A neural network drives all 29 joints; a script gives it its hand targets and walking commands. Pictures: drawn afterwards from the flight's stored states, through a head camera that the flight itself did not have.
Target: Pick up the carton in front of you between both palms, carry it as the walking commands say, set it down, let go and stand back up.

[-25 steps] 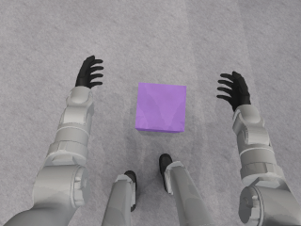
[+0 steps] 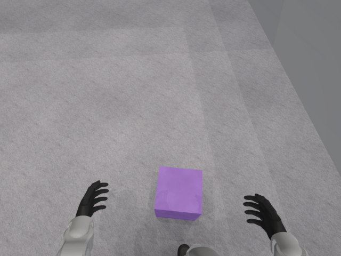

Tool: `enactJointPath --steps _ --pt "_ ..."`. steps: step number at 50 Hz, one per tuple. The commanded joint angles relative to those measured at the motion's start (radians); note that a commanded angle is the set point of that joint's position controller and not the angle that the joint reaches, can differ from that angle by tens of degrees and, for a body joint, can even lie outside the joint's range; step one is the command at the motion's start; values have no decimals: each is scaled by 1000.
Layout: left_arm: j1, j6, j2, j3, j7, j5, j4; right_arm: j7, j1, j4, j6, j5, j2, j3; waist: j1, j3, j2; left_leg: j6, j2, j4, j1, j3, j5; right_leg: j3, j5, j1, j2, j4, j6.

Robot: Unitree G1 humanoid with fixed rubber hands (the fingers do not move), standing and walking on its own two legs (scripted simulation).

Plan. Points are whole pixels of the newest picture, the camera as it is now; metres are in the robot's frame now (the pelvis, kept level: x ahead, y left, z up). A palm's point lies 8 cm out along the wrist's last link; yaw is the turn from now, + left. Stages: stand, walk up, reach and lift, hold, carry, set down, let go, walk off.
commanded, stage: let go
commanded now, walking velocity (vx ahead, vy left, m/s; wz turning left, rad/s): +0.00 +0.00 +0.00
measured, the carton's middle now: (177, 194) +0.39 -0.07 -0.64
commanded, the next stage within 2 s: stand in 0.66 s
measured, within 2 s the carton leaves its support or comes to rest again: neither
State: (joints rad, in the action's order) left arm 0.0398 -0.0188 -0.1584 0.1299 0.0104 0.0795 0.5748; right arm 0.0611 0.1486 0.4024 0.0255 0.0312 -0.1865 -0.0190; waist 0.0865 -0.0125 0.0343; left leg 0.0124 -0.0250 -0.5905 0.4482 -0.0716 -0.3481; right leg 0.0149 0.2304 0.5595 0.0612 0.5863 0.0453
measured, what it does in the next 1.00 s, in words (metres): stands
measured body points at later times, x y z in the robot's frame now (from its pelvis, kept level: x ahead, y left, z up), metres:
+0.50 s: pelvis +0.01 +0.05 +0.01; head +0.03 +0.05 +0.46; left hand +0.19 +0.28 -0.06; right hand +0.18 -0.19 -0.06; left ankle -0.04 +0.13 -0.73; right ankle +0.03 -0.08 -0.73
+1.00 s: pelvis +0.02 +0.02 +0.01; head +0.03 -0.01 +0.46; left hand +0.15 +0.32 -0.07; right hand +0.16 -0.26 -0.10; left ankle -0.04 +0.13 -0.73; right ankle +0.03 -0.08 -0.73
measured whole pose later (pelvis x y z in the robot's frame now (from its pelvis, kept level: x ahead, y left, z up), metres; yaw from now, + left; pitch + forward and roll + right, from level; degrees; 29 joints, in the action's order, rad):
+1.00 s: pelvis +0.02 +0.02 +0.01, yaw +1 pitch +0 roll +0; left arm -0.20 -0.01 -0.33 0.06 0.02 0.05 0.72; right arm -0.01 0.22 0.65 0.02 -0.04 -0.34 -0.05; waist 0.00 -0.01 -0.06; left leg -0.01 -0.04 -0.51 0.13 -0.08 -0.37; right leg 0.01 0.27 0.25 0.04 0.53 0.03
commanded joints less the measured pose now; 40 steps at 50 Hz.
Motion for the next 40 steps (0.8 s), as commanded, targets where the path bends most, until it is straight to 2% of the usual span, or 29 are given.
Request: enactJointPath --steps 1,4,8,11,16,19,21,22,23,25,29,33,34,35,36,40 --pt "-78 13 -95 -14 -15 -18 -137 2 41 -104 -4 18 -102 -13 -54 185 -49 -19 -11 170 -21 34 137 58 -335 -551 -64 -110 -72" --pt "-134 -4 -101 -30 -24 -28 -161 13 64 -87 11 16 -115 -20 -65 109 -101 -9 3 208 -84 28 174 35 -276 -546 -47 -140 -61" --pt "-183 -22 -105 -52 -40 -42 -208 21 66 -72 27 2 -137 -38 -78 56 -131 -2 23 249 -121 13 214 11 -248 -582 -22 -145 -56" --pt "-201 -34 -109 -71 -51 -61 -237 19 71 -72 40 -14 -147 -51 -72 33 -110 0 34 260 -148 1 255 0 -249 -605 -7 -140 -57" --pt "-219 -59 -117 -88 -64 -93 -246 8 78 -74 68 -44 -156 -69 -62 -16 -37 -3 49 269 -166 -10 281 -8 -239 -618 3 -134 -57" --pt "-210 -73 -122 -90 -65 -98 -243 7 64 -77 84 -53 -157 -73 -62 -45 -25 -4 57 272 -161 -16 281 -10 -220 -615 2 -128 -56" --pt "-209 -81 -123 -88 -63 -94 -242 9 54 -80 92 -53 -154 -74 -70 -53 -40 -2 62 270 -163 -19 299 -11 -208 -614 1 -125 -54" --pt "-246 -49 -116 -93 -39 -112 -189 -12 26 -112 140 -57 -184 -78 -74 11 -37 8 69 219 -246 -27 424 -17 -166 -550 24 -100 -59" --pt "-254 -47 -115 -92 -26 -107 -187 -22 44 -104 150 -52 -191 -70 -78 15 -72 18 72 205 -278 -31 482 -17 -158 -518 22 -103 -53" --pt "-258 -50 -114 -91 -12 -101 -188 -27 60 -89 154 -47 -189 -65 -83 26 -107 34 78 183 -312 -39 576 -9 -157 -477 16 -110 -46" --pt "-229 -50 -133 -86 -2 -89 -205 -35 52 -85 162 -31 -167 -49 -82 26 -136 32 71 174 -310 -36 611 9 -190 -456 6 -117 -46" --pt "-247 -59 -136 -83 -5 -87 -187 -43 53 -79 172 -36 -167 -49 -89 19 -120 16 52 177 -283 -15 545 11 -215 -470 4 -121 -46" --pt "-258 -38 -251 -48 13 -28 -36 -77 10 37 98 -67 -247 -72 -102 -22 -176 24 58 162 -185 -14 319 41 -199 -391 -90 -99 -55" --pt "-253 -27 -278 -42 17 -18 -32 -86 26 42 69 -69 -233 -72 -95 -9 -129 12 50 167 -189 -20 205 59 -167 -389 -98 -105 -53" --pt "-233 -17 -275 -37 16 -18 -29 -88 34 54 52 -71 -238 -69 -93 4 -110 1 51 173 -195 -30 159 64 -144 -389 -103 -111 -51" --pt "-195 13 -259 -51 12 -21 15 -82 27 106 4 -71 -238 -65 -85 30 -23 -10 67 168 -234 -61 96 85 -73 -356 -105 -139 -35"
